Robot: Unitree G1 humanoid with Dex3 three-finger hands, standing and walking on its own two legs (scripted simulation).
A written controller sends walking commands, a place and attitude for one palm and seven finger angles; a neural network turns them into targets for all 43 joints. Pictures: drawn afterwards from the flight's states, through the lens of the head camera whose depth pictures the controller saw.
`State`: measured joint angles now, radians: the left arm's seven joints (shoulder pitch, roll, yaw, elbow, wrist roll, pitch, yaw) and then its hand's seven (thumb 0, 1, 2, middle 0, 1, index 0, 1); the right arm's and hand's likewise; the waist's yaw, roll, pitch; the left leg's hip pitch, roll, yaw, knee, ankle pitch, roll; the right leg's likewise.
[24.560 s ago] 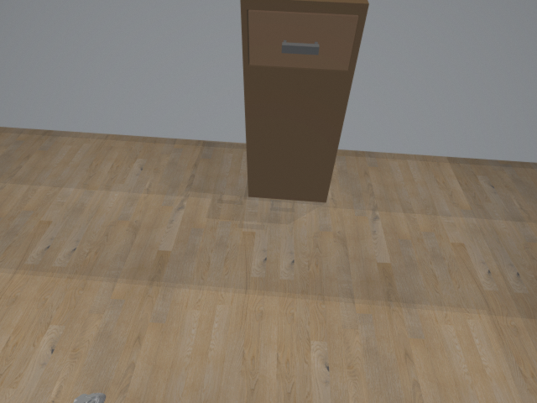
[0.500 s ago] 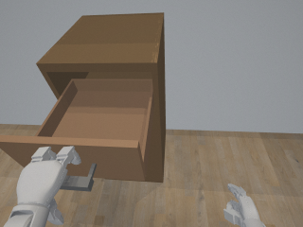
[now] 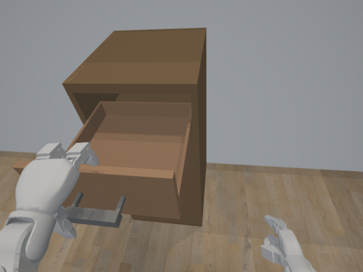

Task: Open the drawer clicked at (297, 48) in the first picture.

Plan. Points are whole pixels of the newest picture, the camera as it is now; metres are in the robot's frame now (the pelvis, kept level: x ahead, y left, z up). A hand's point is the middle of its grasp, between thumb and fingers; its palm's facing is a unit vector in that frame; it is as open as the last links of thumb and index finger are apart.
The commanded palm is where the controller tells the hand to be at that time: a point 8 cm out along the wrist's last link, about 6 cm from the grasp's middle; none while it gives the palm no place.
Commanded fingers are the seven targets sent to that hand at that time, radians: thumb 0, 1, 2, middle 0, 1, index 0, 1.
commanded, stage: lift the hand off the handle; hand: left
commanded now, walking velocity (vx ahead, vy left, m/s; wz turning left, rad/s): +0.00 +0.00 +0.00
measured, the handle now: (96, 207) +0.21 +0.26 +0.03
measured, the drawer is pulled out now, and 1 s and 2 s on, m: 0.29 0.29 0.29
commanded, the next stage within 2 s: draw the hand back to the body in 0.32 s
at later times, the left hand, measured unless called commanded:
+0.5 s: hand (59, 179) +0.19 +0.26 +0.17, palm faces +0.12 -0.04 -0.99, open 13.8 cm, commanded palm +0.15 +0.25 +0.23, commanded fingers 0.00 -0.50 0.30 -0.30 -1.20 -0.30 -1.20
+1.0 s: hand (55, 184) +0.18 +0.27 +0.17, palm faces +0.12 -0.04 -0.99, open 13.8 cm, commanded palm +0.14 +0.27 +0.22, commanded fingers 0.00 -0.50 0.30 -0.30 -1.20 -0.30 -1.20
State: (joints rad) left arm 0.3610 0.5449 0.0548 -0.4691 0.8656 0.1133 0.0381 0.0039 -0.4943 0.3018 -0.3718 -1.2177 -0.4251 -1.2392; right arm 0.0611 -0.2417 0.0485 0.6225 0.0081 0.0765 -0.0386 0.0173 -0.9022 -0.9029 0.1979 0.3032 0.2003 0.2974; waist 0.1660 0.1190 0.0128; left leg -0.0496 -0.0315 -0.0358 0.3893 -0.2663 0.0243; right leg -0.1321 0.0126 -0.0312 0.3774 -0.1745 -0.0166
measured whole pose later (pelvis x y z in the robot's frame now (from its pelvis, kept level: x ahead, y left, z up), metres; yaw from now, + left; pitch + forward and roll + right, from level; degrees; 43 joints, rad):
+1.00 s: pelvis -0.01 +0.00 +0.00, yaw +0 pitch -4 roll +0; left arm 0.36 0.64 0.21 -0.52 0.73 0.08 -0.10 0.00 -0.49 0.30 -0.32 -1.20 -0.32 -1.20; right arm 0.10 -0.27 0.05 0.60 0.02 0.04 -0.03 0.02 -0.90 -0.90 0.20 0.30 0.20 0.30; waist 0.14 0.11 0.02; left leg -0.09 -0.03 -0.03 0.42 -0.26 0.02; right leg -0.17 0.01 -0.03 0.40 -0.17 -0.02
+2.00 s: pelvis +0.00 -0.01 +0.00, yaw +0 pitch -5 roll -1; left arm 0.42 0.34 0.36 -0.52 -0.07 -0.16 0.09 0.01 0.82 0.87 -0.22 -0.34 -0.22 -0.35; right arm 0.17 -0.19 0.02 0.64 -0.01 -0.12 -0.06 0.02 -0.90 -0.90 0.20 0.30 0.20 0.30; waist 0.09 0.07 0.02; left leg -0.03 0.00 -0.04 0.38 -0.26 0.00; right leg -0.10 0.04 -0.04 0.34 -0.15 -0.04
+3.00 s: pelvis -0.10 +0.02 -0.03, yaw +0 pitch +1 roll +0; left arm 0.50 0.42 0.49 -0.71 -0.02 -0.29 0.15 0.02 0.88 0.90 -0.22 -0.30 -0.22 -0.30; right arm 0.20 -0.22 -0.02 0.57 0.01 -0.08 -0.06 0.02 -0.90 -0.90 0.20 0.30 0.20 0.30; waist -0.02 -0.02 0.02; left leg -0.44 -0.03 0.03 0.66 -0.22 0.05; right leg -0.51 -0.01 -0.01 0.65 -0.21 0.00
